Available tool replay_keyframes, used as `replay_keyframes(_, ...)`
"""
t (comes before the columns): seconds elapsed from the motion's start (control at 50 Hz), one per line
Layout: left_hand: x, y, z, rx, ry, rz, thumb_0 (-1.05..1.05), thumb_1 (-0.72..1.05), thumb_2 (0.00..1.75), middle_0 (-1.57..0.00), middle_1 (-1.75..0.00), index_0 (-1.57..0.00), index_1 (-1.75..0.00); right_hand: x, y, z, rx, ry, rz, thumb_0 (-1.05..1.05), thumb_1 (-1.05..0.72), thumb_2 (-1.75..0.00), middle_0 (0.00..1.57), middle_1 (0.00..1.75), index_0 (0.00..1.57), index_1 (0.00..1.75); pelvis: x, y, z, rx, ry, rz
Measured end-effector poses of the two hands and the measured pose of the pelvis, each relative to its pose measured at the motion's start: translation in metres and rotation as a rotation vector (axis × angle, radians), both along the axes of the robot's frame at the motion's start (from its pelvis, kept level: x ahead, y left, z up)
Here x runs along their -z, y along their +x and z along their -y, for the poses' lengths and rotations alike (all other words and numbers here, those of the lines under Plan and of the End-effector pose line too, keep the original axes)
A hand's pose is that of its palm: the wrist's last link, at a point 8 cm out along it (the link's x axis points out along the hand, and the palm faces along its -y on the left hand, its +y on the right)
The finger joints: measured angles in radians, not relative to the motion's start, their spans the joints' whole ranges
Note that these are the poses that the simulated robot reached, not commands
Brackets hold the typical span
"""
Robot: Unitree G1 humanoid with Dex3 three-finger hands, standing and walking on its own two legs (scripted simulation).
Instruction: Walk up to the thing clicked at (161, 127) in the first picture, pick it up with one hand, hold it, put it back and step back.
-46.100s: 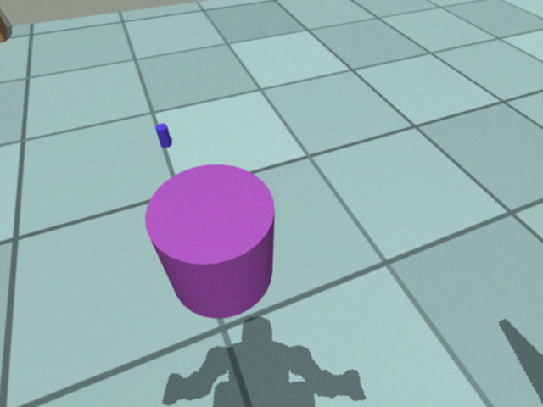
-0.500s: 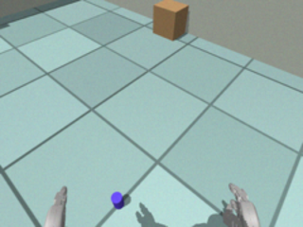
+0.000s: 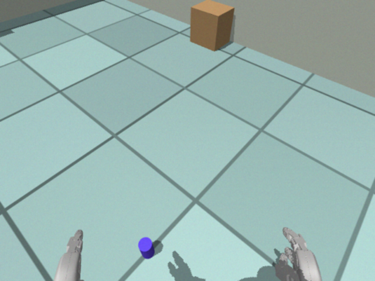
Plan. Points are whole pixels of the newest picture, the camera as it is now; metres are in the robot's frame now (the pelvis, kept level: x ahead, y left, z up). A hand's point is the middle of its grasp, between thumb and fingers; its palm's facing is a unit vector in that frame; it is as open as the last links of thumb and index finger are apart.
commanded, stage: stand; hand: left
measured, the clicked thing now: (146, 248) +0.39 +0.18 -0.66
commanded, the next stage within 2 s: none
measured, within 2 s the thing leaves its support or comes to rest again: neither
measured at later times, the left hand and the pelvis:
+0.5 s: hand out of the picture +0.15 +0.21 -0.09, palm faces -0.01 -0.94 -0.33, open 8.5 cm; pelvis -0.01 +0.00 +0.01, yaw +0 degrees
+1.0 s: hand out of the picture +0.03 +0.25 -0.11, palm faces +0.01 -0.94 -0.34, open 7.4 cm; pelvis -0.01 +0.01 +0.05, yaw +1 degrees
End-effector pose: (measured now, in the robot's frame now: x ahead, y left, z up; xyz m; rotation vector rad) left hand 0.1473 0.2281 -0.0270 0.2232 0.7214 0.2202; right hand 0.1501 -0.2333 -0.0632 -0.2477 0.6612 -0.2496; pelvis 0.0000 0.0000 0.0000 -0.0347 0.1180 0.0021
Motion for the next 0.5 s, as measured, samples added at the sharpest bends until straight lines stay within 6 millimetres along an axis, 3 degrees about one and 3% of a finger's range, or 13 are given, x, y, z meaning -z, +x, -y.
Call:
replay_keyframes(0.08, 0.000, -0.001, 0.000, -0.001, -0.002, -0.001, -0.02, -0.54, 0.07, -0.08, -0.08, -0.09, -0.08, -0.001, 0.000, 0.000, -0.001, -0.001, 0.004, 0.01, -0.90, -0.90, 0.20, 0.30, 0.20, 0.30, 0.000, -0.001, 0.000, 0.000, 0.000, 0.000)
replay_keyframes(0.16, 0.000, -0.002, 0.000, 0.000, -0.002, -0.001, -0.01, -0.39, 0.22, -0.13, -0.17, -0.14, -0.17, -0.001, -0.001, 0.000, -0.001, -0.002, 0.004, 0.01, -0.90, -0.90, 0.20, 0.30, 0.20, 0.30, 0.000, -0.001, 0.000, -0.001, -0.001, -0.001)
replay_keyframes(0.38, 0.003, -0.001, 0.000, 0.023, 0.014, -0.002, -0.01, 0.34, 0.76, -0.19, -0.28, -0.20, -0.28, 0.002, -0.001, 0.000, -0.027, -0.016, -0.018, 0.01, -0.90, -0.90, 0.20, 0.30, 0.20, 0.30, -0.001, -0.002, 0.000, -0.001, 0.003, 0.011)
replay_keyframes(0.5, 0.035, -0.010, -0.027, 0.102, 0.050, -0.112, 0.00, 0.69, 0.85, -0.20, -0.29, -0.21, -0.29, 0.020, -0.016, 0.021, -0.132, -0.033, -0.271, 0.01, -0.90, -0.90, 0.20, 0.30, 0.20, 0.30, -0.009, -0.006, 0.000, -0.002, 0.030, 0.083)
